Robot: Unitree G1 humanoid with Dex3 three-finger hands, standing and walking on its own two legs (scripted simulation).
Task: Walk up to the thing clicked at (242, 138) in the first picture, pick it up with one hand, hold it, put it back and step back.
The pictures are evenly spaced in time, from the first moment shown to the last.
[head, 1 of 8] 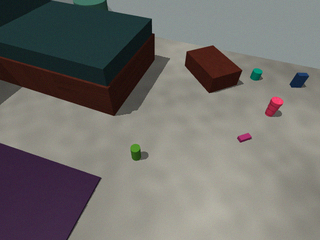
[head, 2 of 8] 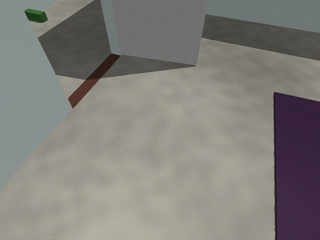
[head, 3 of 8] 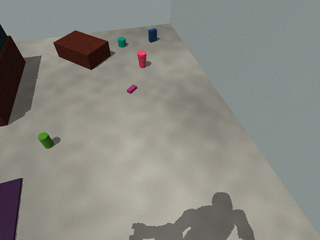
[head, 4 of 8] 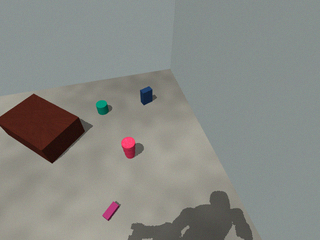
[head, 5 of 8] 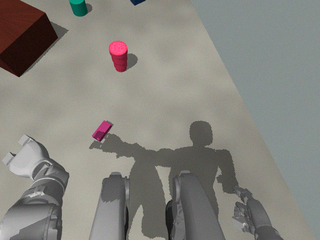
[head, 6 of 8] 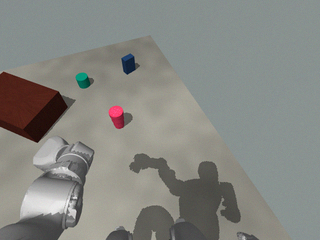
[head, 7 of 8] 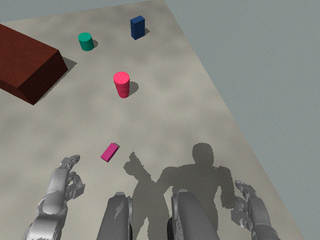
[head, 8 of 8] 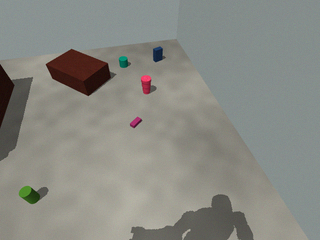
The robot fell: no
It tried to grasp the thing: yes
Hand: left
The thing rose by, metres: 0.67
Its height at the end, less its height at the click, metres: +0.00
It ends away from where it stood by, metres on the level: 0.01
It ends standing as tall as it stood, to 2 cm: yes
